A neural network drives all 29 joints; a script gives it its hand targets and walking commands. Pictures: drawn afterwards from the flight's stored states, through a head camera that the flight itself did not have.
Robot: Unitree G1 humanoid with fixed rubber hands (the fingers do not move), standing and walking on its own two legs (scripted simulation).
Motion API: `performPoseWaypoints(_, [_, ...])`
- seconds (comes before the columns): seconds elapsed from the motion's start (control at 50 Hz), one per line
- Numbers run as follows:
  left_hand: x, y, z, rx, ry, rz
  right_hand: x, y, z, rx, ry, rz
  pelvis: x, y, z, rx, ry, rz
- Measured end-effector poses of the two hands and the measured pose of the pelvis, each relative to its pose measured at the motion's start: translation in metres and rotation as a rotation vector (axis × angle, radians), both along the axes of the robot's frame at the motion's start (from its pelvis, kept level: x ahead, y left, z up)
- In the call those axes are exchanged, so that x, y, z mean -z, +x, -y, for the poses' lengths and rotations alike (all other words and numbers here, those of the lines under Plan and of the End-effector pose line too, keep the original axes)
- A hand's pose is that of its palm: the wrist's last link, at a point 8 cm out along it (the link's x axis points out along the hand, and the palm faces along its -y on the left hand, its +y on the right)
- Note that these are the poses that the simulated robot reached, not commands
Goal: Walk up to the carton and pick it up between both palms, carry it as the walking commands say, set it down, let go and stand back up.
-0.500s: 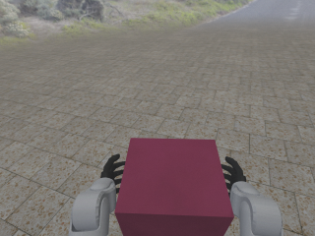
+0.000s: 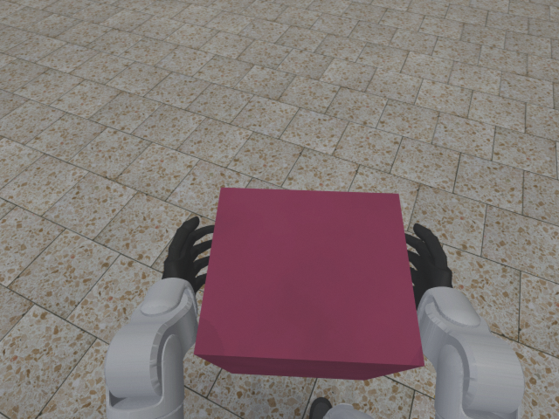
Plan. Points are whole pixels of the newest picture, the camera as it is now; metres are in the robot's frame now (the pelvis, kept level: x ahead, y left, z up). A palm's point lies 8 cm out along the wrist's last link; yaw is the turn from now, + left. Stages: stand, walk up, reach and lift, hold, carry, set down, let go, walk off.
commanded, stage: carry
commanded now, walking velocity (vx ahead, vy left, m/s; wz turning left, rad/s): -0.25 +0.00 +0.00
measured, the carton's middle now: (302, 297) +0.28 +0.00 +0.03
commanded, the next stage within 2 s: none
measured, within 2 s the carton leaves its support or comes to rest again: neither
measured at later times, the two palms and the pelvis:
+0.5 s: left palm (177, 300) +0.25 +0.16 +0.07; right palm (423, 319) +0.24 -0.14 +0.07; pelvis +0.01 +0.01 -0.02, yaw +1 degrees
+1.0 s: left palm (177, 345) +0.20 +0.14 +0.10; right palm (457, 381) +0.18 -0.16 +0.08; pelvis -0.06 +0.01 +0.00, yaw -2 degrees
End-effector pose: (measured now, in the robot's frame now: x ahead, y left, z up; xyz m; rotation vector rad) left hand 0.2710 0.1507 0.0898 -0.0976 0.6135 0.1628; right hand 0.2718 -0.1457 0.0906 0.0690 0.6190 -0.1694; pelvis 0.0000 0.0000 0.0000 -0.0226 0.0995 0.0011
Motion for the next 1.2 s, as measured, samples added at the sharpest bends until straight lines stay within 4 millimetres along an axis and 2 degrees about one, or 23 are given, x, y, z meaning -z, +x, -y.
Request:
performPoseWaypoints(0.12, [0.026,-0.017,-0.013,-0.010,0.013,-0.103,0.030,-0.015,-0.013,-0.016,0.007,-0.102,0.007,-0.001,-0.010,-0.011,-0.009,0.009])
performPoseWaypoints(0.18, [0.032,-0.028,-0.017,-0.012,0.019,-0.113,0.038,-0.025,-0.018,-0.015,0.020,-0.112,0.012,-0.003,-0.015,-0.009,-0.012,0.030])
performPoseWaypoints(0.3, [0.023,-0.033,-0.021,-0.004,0.038,-0.057,0.035,-0.034,-0.021,-0.004,0.041,-0.056,0.017,-0.005,-0.022,0.010,-0.006,0.066])
performPoseWaypoints(0.42, [0.021,-0.023,-0.012,0.026,0.041,-0.055,0.034,-0.032,-0.013,0.024,0.042,-0.056,0.019,0.010,-0.020,0.012,-0.017,0.045])
performPoseWaypoints(0.48, [0.017,-0.018,-0.007,0.034,0.031,-0.034,0.028,-0.029,-0.007,0.028,0.029,-0.035,0.018,0.010,-0.015,-0.002,-0.024,0.052])
performPoseWaypoints(0.58, [0.021,-0.025,-0.009,0.012,-0.023,-0.022,0.010,-0.026,-0.009,0.002,-0.036,-0.022,0.013,-0.001,-0.010,-0.046,0.003,0.056])
performPoseWaypoints(0.7, [0.035,-0.051,-0.023,-0.015,-0.060,-0.083,0.011,-0.041,-0.024,-0.025,-0.070,-0.084,0.009,-0.014,-0.017,-0.012,0.009,0.059])
performPoseWaypoints(0.8, [0.017,-0.062,-0.029,-0.031,-0.028,-0.077,0.013,-0.056,-0.029,-0.036,-0.026,-0.080,0.002,-0.027,-0.020,-0.008,-0.017,0.046])
performPoseWaypoints(0.86, [0.001,-0.064,-0.022,-0.020,-0.001,-0.021,0.006,-0.062,-0.022,-0.023,0.001,-0.022,0.001,-0.037,-0.018,0.019,-0.003,0.029])
performPoseWaypoints(0.94, [-0.011,-0.067,-0.001,0.019,0.047,0.028,0.004,-0.074,-0.002,0.015,0.042,0.027,0.004,-0.052,-0.011,0.039,0.018,0.020])
performPoseWaypoints(1.06, [-0.004,-0.090,0.023,0.092,0.079,-0.069,0.020,-0.119,0.021,0.086,0.074,-0.071,-0.001,-0.066,-0.005,0.007,0.040,0.063])
performPoseWaypoints(1.12, [-0.002,-0.103,0.026,0.108,0.060,-0.057,0.014,-0.134,0.024,0.105,0.062,-0.057,0.001,-0.072,-0.005,0.006,0.041,0.078])
performPoseWaypoints(1.2, [-0.004,-0.119,0.020,0.090,0.018,0.005,-0.004,-0.142,0.019,0.084,0.014,0.004,0.005,-0.091,-0.005,0.024,0.054,0.093])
